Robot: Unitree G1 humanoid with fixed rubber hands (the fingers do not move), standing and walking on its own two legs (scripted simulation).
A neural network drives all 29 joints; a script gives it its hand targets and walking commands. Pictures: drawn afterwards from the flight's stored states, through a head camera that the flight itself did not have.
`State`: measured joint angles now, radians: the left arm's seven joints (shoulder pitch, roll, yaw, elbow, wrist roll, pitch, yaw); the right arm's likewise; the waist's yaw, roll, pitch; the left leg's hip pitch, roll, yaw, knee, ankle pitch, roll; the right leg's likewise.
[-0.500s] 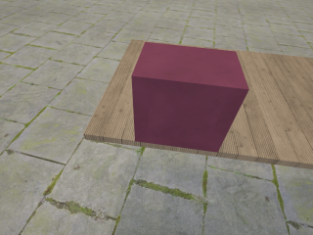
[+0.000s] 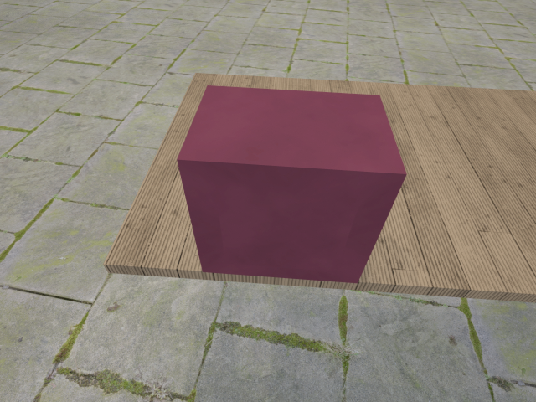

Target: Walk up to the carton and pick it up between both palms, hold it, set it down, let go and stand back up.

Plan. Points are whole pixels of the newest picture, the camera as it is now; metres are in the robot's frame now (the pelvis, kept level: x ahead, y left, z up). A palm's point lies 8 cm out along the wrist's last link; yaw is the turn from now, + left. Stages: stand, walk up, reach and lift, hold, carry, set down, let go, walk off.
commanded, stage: walk up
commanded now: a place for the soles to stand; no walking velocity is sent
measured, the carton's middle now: (285, 188) +0.44 -0.03 +0.11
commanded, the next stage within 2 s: none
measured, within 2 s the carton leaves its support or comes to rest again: neither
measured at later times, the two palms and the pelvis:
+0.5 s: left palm out of the picture +0.04 +0.25 -0.13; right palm out of the picture +0.06 -0.23 -0.13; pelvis +0.00 +0.01 +0.00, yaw -7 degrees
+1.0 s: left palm out of the picture +0.02 +0.27 -0.12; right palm out of the picture -0.06 -0.22 -0.13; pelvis -0.03 +0.03 +0.01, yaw -10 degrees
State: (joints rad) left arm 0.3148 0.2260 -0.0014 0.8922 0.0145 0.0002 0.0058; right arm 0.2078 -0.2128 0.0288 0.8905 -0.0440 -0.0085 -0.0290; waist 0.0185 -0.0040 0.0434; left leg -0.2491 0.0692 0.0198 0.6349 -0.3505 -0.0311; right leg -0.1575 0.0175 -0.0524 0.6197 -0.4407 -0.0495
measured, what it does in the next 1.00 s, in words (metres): steps on the spot: left foot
